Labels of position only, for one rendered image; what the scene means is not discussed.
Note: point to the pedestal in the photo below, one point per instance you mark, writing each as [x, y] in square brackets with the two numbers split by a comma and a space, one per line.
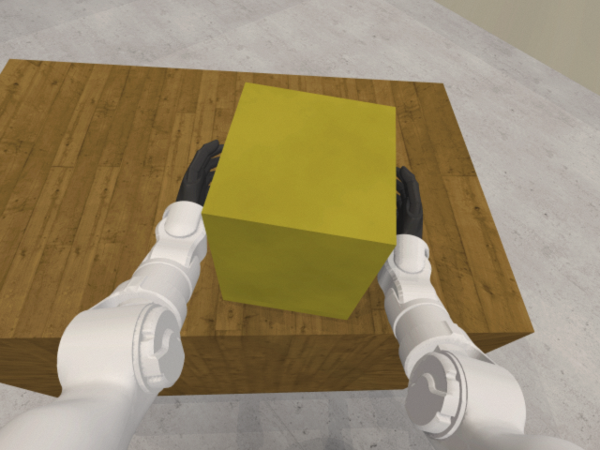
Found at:
[91, 155]

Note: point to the robot left forearm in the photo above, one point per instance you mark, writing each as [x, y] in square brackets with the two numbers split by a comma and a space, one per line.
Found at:
[169, 272]

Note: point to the right robot hand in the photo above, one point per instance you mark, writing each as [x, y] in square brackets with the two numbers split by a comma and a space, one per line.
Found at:
[409, 206]

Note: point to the left robot upper arm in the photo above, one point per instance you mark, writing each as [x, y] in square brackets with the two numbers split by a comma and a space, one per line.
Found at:
[113, 362]

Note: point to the robot right forearm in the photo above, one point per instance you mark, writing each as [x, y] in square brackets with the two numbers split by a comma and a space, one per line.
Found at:
[419, 321]

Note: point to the carton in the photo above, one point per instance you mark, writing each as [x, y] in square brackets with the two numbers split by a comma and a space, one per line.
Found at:
[301, 214]

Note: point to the left robot hand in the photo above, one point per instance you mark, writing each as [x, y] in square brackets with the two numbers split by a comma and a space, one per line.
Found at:
[194, 187]

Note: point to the right robot upper arm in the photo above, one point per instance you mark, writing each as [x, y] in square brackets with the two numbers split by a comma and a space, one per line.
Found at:
[462, 403]

